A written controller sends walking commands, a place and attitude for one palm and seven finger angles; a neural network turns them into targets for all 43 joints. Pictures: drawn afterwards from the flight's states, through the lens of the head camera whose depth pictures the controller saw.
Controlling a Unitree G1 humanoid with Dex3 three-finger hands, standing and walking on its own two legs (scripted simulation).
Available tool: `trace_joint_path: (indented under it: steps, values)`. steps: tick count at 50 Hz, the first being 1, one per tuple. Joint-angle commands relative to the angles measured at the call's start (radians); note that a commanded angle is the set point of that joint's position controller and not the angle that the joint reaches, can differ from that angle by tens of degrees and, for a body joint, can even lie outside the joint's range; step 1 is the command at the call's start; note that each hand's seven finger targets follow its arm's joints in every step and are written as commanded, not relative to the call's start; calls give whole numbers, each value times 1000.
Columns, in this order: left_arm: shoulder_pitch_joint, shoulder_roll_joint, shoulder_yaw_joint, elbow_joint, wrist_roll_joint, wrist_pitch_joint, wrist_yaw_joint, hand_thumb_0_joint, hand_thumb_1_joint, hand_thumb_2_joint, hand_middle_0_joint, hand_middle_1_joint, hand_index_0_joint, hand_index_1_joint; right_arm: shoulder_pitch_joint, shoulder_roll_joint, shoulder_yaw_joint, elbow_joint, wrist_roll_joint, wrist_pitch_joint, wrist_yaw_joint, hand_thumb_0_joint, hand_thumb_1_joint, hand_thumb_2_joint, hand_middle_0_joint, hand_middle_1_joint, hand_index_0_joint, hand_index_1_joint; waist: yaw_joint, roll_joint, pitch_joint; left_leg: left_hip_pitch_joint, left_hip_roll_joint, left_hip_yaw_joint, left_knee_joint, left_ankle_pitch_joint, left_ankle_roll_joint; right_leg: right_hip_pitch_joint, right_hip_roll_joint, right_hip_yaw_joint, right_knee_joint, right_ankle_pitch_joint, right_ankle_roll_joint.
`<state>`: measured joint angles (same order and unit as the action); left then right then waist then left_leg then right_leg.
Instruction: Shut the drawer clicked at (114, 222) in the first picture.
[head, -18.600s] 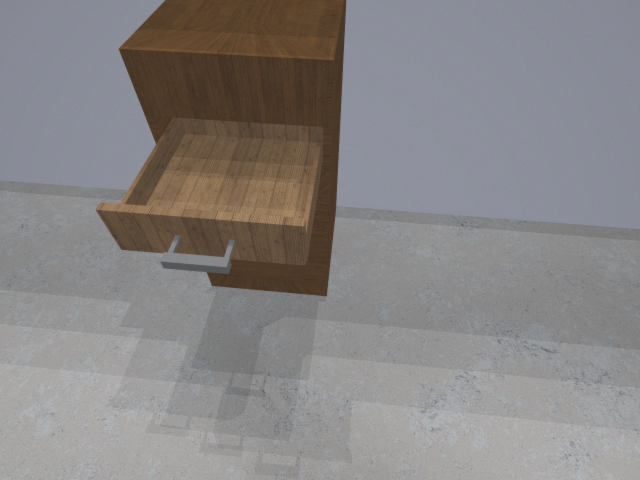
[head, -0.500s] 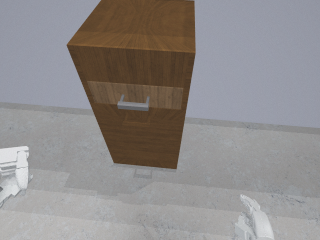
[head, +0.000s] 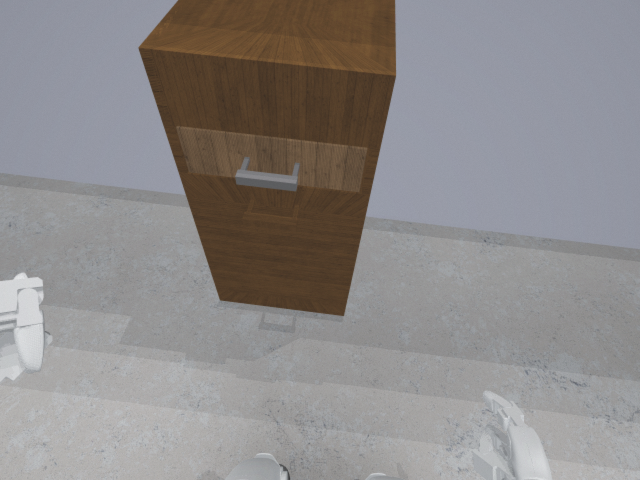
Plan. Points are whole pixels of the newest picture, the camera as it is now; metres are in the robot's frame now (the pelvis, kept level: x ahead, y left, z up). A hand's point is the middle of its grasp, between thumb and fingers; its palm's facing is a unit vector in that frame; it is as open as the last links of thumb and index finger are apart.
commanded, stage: step back with the hand held close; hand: left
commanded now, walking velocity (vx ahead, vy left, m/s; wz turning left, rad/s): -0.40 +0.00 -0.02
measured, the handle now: (269, 172) +0.68 +0.14 -0.09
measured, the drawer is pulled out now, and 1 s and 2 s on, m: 0.00 0.00 0.00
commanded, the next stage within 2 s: stop stepping back and stand still in 0.42 s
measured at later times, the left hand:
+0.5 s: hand (35, 412) +0.15 +0.21 +0.19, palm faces +0.21 -0.87 -0.44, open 3.2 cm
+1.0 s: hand out of the picture +0.08 +0.25 +0.19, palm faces +0.26 -0.86 -0.44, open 3.2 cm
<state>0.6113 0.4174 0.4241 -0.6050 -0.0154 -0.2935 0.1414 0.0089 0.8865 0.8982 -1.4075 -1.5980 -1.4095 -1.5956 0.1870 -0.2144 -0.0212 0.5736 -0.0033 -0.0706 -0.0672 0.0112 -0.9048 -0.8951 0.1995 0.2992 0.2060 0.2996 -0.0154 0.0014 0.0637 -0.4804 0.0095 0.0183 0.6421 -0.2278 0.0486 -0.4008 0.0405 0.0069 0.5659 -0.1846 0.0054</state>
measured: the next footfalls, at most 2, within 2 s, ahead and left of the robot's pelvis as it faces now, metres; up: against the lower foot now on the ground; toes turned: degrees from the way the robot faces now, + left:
right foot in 0.44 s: -0.15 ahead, -0.13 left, +0.00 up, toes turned -3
left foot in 1.04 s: -0.03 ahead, +0.13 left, +0.00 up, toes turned -3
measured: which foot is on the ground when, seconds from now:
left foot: down 0.00-0.90, up 0.92-1.00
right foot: down 0.00-0.14, up 0.16-0.42, down 0.44-1.00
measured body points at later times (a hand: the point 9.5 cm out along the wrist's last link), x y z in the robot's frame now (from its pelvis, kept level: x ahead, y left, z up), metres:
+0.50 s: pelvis -0.08 +0.00 +0.00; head -0.02 +0.03 +0.45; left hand +0.13 +0.26 +0.21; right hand +0.11 -0.22 -0.07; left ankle +0.10 +0.09 -0.72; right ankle -0.19 -0.12 -0.72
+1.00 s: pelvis -0.10 +0.03 +0.01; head -0.11 +0.06 +0.46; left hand +0.06 +0.29 +0.22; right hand +0.03 -0.21 -0.07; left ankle -0.01 +0.11 -0.70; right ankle -0.17 -0.09 -0.72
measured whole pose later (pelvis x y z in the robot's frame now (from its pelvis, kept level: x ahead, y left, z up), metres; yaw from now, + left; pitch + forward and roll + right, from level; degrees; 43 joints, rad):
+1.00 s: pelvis -0.10 +0.03 +0.01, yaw -4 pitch +0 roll -1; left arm 0.72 0.44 0.40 -0.70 -0.06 -0.24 0.12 0.01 0.89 0.90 -1.41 -1.60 -1.41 -1.60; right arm 0.25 -0.16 0.02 0.63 -0.01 -0.09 -0.05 0.01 -0.90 -0.90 0.20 0.30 0.21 0.30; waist -0.01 -0.05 -0.04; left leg -0.51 -0.02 0.01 0.75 -0.24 -0.02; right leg -0.15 0.04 0.02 0.50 -0.36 -0.03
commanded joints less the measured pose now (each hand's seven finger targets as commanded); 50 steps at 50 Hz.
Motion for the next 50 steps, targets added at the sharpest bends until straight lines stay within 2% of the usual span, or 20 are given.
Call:
trace_joint_path:
  steps: [1,3,5,7,8,11,15,20,23,25,28,33,36,40,43,44,45,46,47,50]
  values:
    - [6,161,95,-198,-29,-51,40,0,900,900,-1400,-1600,-1400,-1600,-43,-109,-59,-116,-8,-36,3,0,-900,-900,200,300,200,300,-16,-120,-190,121,-18,-38,41,-113,-36,1,-253,267,-270,-66,-112]
    - [-6,167,90,-207,-27,-53,48,0,900,900,-1400,-1600,-1400,-1600,-54,-112,-60,-111,-4,-25,0,0,-900,-900,200,300,200,300,-22,-107,-186,187,-13,-54,-4,-84,-28,-52,-221,187,-253,-66,-92]
    - [-1,180,98,-226,-21,-64,51,0,900,900,-1400,-1600,-1400,-1600,-77,-129,-58,-121,-6,-29,-13,0,-900,-900,200,300,200,300,-21,34,-145,138,64,-151,-191,-143,4,-51,-105,95,-161,-147,-41]
    - [14,167,120,-241,2,-78,38,0,900,900,-1400,-1600,-1400,-1600,-103,-157,-55,-145,-10,-57,-20,0,-900,-900,200,300,200,300,-8,316,-171,-227,289,-416,-543,-508,98,300,81,-2,266,-136,17]
    - [-1,175,133,-236,5,-76,34,0,900,900,-1400,-1600,-1400,-1600,-97,-145,-59,-141,-16,-67,-23,0,-900,-900,200,300,200,300,-6,285,-171,-306,348,-469,-595,-581,134,343,93,36,443,-178,14]
    - [7,161,120,-234,-15,-63,37,0,900,900,-1400,-1600,-1400,-1600,-84,-124,-66,-124,-24,-89,-6,0,-900,-900,200,300,200,300,8,159,-191,-69,301,-355,-457,-297,126,157,57,56,434,-285,1]
    - [27,123,47,-250,-46,-59,31,0,900,900,-1400,-1600,-1400,-1600,-49,-103,-46,-65,-38,-109,12,0,-900,-900,200,300,200,300,4,253,-227,207,231,-252,-464,-117,47,107,38,-11,65,-382,-28]
    - [-41,209,83,-270,-45,-98,-2,0,900,900,-1400,-1600,-1400,-1600,-26,-110,-43,-32,-60,-77,17,0,-900,-900,200,300,200,300,6,179,-310,493,165,-93,-271,392,-37,87,-28,20,-321,-76,-47]
    - [-76,216,110,-273,-65,-110,-3,0,900,900,-1400,-1600,-1400,-1600,-73,-100,-38,-69,-38,-69,5,0,-900,-900,200,300,200,300,-4,105,-334,543,104,-14,-199,283,-54,-2,-65,-4,-267,-19,-38]
    - [26,228,136,-245,-91,-98,-6,0,900,900,-1400,-1600,-1400,-1600,-86,-100,-40,-101,-6,-67,0,0,-900,-900,200,300,200,300,-4,-58,-313,545,68,-18,-106,141,-57,-74,-108,10,-286,-4,-32]
    - [122,206,139,-174,-99,-52,-7,0,900,900,-1400,-1600,-1400,-1600,-107,-92,-25,-123,-8,-35,-11,0,-900,-900,200,300,200,300,-11,-17,-170,465,31,-1,-1,48,-74,-199,-172,47,-313,-212,-84]
    - [-26,170,73,-121,-67,5,17,0,900,900,-1400,-1600,-1400,-1600,-70,-116,-27,-101,-3,-41,-38,0,-900,-900,200,300,200,300,-27,-58,19,398,19,-58,41,-7,-69,-270,-164,38,-330,-418,-103]
    - [-134,176,55,-154,-47,3,17,0,900,900,-1400,-1600,-1400,-1600,-75,-128,-22,-96,-4,-74,-54,0,-900,-900,200,300,200,300,-29,72,79,370,52,-136,-121,-107,-58,-230,-85,-24,-221,-437,-62]
    - [-129,191,90,-228,-37,-17,14,0,900,900,-1400,-1600,-1400,-1600,-93,-134,-19,-106,-19,-118,-41,0,-900,-900,200,300,200,300,21,328,-31,72,180,-422,-685,-635,-97,207,113,-54,119,-408,-33]
    - [39,180,103,-278,-44,-15,-3,0,900,900,-1400,-1600,-1400,-1600,-66,-109,-28,-121,-27,-108,-3,0,-900,-900,200,300,200,300,39,244,-205,81,91,-150,-481,-349,-90,377,79,-53,-90,-383,-55]
    - [79,187,109,-293,-42,-9,-7,0,900,900,-1400,-1600,-1400,-1600,-53,-100,-33,-124,-17,-95,4,0,-900,-900,200,300,200,300,30,115,-215,161,-6,-11,-200,-210,-84,247,-32,58,-256,-399,-67]
    - [130,201,139,-267,-55,3,-4,0,900,900,-1400,-1600,-1400,-1600,-43,-102,-43,-122,-7,-83,9,0,-900,-900,200,300,200,300,22,-103,-204,311,-60,-2,146,-92,-87,-63,-206,281,-424,-525,-114]
    - [112,171,107,-292,-71,27,-5,0,900,900,-1400,-1600,-1400,-1600,-45,-101,-48,-104,-12,-55,7,0,-900,-900,200,300,200,300,18,-182,-136,225,-51,-24,339,-25,-92,-171,-311,345,-442,-590,-210]
    - [65,145,102,-251,-67,35,-1,0,900,900,-1400,-1600,-1400,-1600,-44,-82,-41,-89,-6,-44,8,0,-900,-900,200,300,200,300,-9,-155,-81,121,-5,-59,365,-6,-84,-139,-312,293,-402,-487,-237]
    - [-74,102,41,-123,-39,37,23,0,900,900,-1400,-1600,-1400,-1600,-58,-92,-18,-69,-2,-85,-19,0,-900,-900,200,300,200,300,-25,-26,2,235,40,-39,-131,-23,-45,-36,-176,77,-235,-282,-89]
